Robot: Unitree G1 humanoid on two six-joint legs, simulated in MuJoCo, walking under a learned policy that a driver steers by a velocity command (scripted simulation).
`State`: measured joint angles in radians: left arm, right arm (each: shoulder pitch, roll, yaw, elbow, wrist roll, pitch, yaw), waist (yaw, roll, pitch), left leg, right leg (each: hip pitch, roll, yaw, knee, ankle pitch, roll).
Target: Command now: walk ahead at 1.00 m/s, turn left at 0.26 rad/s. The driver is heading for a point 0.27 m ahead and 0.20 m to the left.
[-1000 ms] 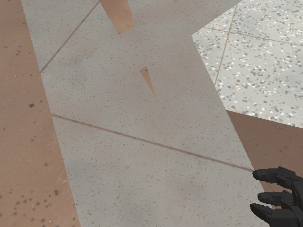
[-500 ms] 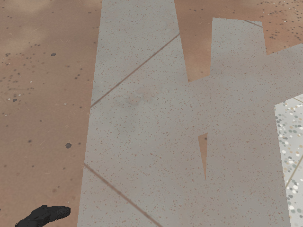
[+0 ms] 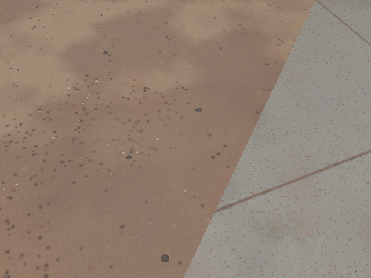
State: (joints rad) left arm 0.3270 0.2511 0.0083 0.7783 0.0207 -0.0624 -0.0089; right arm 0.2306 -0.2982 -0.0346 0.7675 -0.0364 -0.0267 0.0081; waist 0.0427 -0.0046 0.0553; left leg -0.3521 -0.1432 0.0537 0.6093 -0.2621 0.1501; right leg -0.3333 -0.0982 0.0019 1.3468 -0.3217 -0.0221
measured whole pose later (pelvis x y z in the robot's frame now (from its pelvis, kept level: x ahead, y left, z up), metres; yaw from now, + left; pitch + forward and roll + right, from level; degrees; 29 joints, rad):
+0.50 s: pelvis +0.41 -0.04 +0.01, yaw +2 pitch +0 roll -1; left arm 0.25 0.25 0.01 0.84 0.02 -0.07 -0.01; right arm 0.18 -0.28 -0.02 0.82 -0.03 -0.04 -0.01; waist 0.03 0.00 0.12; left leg -0.52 -0.03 -0.09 1.14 -0.41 0.01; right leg -0.33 0.03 -0.10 0.43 -0.10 -0.06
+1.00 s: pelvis +0.54 +0.02 +0.02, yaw +2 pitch +0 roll +0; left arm 0.28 0.23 0.01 1.00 0.01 0.01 0.03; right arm 0.18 -0.19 0.00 0.97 -0.01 -0.02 -0.03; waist 0.02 -0.03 0.01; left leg -0.27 -0.06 0.00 0.42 -0.15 0.06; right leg -0.12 -0.03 -0.01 0.42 -0.29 0.03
